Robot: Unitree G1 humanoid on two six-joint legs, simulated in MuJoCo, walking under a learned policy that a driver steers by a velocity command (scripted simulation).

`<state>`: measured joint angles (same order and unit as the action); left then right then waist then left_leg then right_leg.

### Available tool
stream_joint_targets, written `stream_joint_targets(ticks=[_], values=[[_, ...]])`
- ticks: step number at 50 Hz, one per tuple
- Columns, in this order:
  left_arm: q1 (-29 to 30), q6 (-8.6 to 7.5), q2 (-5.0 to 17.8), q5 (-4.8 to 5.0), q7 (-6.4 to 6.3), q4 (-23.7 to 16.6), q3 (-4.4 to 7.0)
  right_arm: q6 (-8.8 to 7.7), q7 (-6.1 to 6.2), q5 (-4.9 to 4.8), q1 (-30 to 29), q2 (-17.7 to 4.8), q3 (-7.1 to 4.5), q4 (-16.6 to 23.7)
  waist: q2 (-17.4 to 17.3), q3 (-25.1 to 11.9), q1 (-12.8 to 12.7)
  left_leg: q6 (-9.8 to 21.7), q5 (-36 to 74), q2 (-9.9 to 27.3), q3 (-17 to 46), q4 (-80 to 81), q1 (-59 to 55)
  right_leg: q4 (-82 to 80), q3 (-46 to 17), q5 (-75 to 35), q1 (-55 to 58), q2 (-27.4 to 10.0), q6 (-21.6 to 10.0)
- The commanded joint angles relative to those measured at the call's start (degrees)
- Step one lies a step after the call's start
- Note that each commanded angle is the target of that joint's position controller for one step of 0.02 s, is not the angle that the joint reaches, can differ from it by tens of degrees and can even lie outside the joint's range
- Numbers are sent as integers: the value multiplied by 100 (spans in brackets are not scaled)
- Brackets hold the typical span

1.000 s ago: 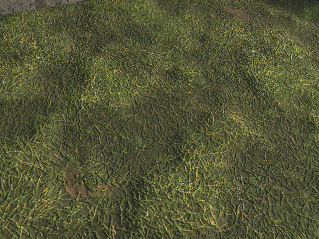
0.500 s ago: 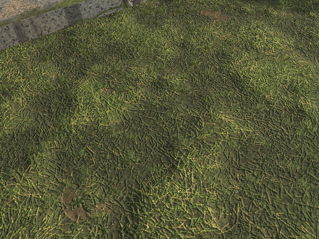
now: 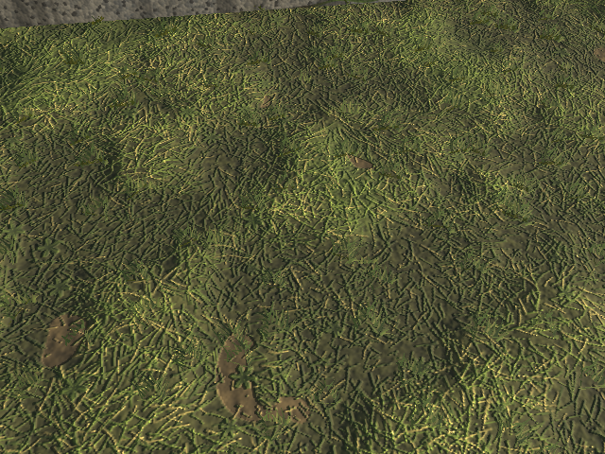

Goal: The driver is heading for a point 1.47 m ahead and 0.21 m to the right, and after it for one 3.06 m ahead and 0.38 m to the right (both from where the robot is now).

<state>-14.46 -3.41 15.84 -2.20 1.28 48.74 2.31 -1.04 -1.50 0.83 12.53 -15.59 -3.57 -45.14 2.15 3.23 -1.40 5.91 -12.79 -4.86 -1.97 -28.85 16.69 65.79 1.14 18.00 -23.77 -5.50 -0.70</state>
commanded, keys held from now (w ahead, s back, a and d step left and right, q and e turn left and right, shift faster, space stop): w+q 0.12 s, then w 0.02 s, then w+e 0.86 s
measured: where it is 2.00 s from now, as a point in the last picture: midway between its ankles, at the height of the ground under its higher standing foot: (332, 302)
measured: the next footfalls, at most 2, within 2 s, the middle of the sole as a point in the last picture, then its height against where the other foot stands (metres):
right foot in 0.40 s outside the picture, level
left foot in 0.92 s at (260, 337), level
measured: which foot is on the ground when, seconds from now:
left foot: down 0.00-0.40, up 0.42-0.90, down 0.92-1.00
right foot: up 0.00-0.38, down 0.40-0.92, up 0.94-1.00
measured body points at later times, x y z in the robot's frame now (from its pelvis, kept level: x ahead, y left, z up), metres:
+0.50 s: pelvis +0.31 +0.00 -0.01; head +0.34 +0.00 +0.44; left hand +0.42 +0.27 -0.13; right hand +0.34 -0.26 -0.15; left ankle +0.11 +0.07 -0.63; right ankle +0.39 -0.05 -0.73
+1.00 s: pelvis +0.59 +0.04 -0.01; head +0.62 +0.04 +0.44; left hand +0.66 +0.32 -0.14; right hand +0.73 -0.24 -0.09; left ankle +0.69 +0.12 -0.73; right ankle +0.43 -0.04 -0.67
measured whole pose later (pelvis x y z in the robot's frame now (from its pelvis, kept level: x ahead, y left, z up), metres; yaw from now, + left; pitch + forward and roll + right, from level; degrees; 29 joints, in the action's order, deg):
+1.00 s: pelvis +0.59 +0.04 -0.01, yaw -15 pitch +1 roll +0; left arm -22.2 -2.0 17.5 -0.5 0.3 49.4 4.3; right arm -4.0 0.6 2.6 4.4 -15.0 -0.2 -40.2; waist 1.1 2.0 -4.2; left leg 1.9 -9.6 -0.9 -0.8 -31.0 23.2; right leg 57.4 -6.7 25.2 -14.4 6.3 -4.3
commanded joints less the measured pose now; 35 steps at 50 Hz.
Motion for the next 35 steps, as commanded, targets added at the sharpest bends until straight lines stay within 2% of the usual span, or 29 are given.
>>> stream_joint_targets(ticks=[1,4,7,10,14,16,17,18,19,20,21,22,23,24,25,26,27,30,32,35], values=[[-261,97,533,-100,20,-295,106,-185,56,-82,374,-784,-176,217,-473,-365,-5,798,1532,1339,1832,1643,-993,-89,-180,-393,-991,-151,101],[223,215,451,-84,29,-483,102,-253,70,-109,718,-867,-197,89,-419,-170,73,806,1630,1195,1730,1810,-963,-556,-104,-796,-1412,-86,287],[943,215,427,-64,38,-733,92,-252,103,-106,1132,-829,-185,-47,-473,29,304,719,1769,1162,1804,1881,-1267,-1286,-62,-1299,-1938,-7,368],[1297,155,281,-33,97,-796,22,-306,138,-95,1371,-650,-107,-211,-549,18,448,465,2635,1085,1429,1838,-1613,-2119,122,-1903,-1806,94,252],[1929,95,228,63,147,-994,-62,-355,207,-3,1645,-614,-36,-420,-575,168,652,310,3368,1254,1154,1937,-2078,-2994,392,-2083,-1532,282,-98],[1789,64,309,90,150,-983,-51,-363,259,49,1535,-683,-25,-492,-610,162,476,215,4175,1387,941,1814,-2294,-3355,424,-1810,-1079,462,-362],[1517,56,379,99,128,-896,-26,-374,288,71,1430,-742,-25,-504,-655,26,324,138,5093,1409,819,1541,-2374,-3421,485,-1550,-642,656,-496],[1068,52,482,113,85,-745,17,-375,319,113,1380,-809,-33,-529,-720,-211,125,62,6004,1425,724,1048,-2525,-3418,520,-1246,-177,874,-607],[302,33,615,137,31,-494,78,-348,333,183,1309,-883,-51,-545,-759,-582,-191,6,6552,1406,616,132,-2623,-3471,495,-956,463,1061,-727],[-581,-9,682,117,-27,-227,127,-323,330,170,1168,-949,-62,-536,-659,-964,-627,-33,6239,1306,415,-1062,-2268,-3860,394,-1164,1475,1009,-869],[-1464,-10,1027,8,-112,-66,232,-352,320,136,1152,-780,9,-385,-164,-1560,-910,-59,4454,1081,214,-2749,-1202,-3818,-868,-642,2837,-22,-1196],[-1458,27,1547,-31,-97,-2,402,-360,206,-24,1779,-305,76,-308,1323,-1858,-354,-456,-745,-225,54,-5051,1258,-4258,-4092,-666,4263,-1457,-2305],[-877,69,1130,232,-8,-53,340,-419,214,164,1305,-682,60,-243,420,-1515,-258,-287,-1170,-6,753,-5308,1855,-4894,-4618,-509,3861,-1293,-2199],[-370,80,949,239,3,-186,312,-483,176,112,809,-741,57,-84,100,-780,-123,-271,-646,334,820,-5084,2067,-4966,-3633,-613,3100,-1168,-2093],[-229,74,704,176,7,-190,265,-526,156,110,539,-730,87,-11,-345,-488,-54,-284,-430,518,725,-4785,1950,-5081,-3119,-1204,2534,-944,-1951],[-246,53,598,166,-24,-141,229,-485,137,140,408,-666,95,49,-451,-250,70,-335,-416,646,704,-4518,1813,-5138,-2716,-1731,2053,-707,-1824],[-257,28,491,181,-53,-55,188,-392,117,190,436,-588,124,111,-369,-226,233,-429,-415,735,676,-4241,1584,-5225,-2399,-2072,1705,-482,-1706],[-487,-66,714,226,-68,42,248,-192,78,234,403,-385,202,195,-138,-261,322,-672,-461,857,464,-3503,1475,-5374,-1949,-2461,1302,-210,-1675],[-625,-58,808,225,-84,52,282,-157,64,224,-98,-343,242,391,-67,-103,224,-826,-98,916,306,-2844,1639,-5532,-1829,-2282,1088,-63,-1610],[-938,-21,791,245,-78,90,308,-157,45,185,-925,-292,292,660,55,-26,-82,-937,774,869,205,-1747,1737,-5485,-1757,-2300,1208,145,-1315]])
